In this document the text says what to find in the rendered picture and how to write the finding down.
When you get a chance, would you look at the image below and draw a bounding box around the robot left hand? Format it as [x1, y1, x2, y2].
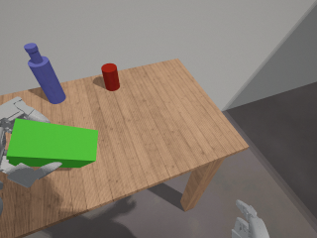
[0, 96, 62, 188]

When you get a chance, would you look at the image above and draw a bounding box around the table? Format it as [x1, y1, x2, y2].
[0, 59, 249, 238]

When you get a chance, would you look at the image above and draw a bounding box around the robot right hand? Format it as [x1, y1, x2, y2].
[232, 200, 269, 238]

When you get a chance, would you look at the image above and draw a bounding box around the sponge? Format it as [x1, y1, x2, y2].
[6, 118, 98, 169]

